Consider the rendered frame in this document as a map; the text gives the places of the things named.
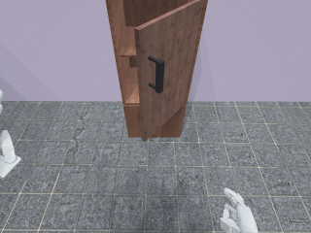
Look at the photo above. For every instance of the right robot hand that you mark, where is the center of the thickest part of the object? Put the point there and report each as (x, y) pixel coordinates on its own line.
(242, 219)

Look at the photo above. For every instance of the left robot hand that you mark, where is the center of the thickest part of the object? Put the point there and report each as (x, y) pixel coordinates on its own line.
(9, 161)

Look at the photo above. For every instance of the handle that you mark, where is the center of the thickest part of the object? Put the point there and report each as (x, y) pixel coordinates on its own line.
(159, 74)

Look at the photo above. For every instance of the cupboard door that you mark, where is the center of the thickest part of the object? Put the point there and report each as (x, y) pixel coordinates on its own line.
(172, 38)

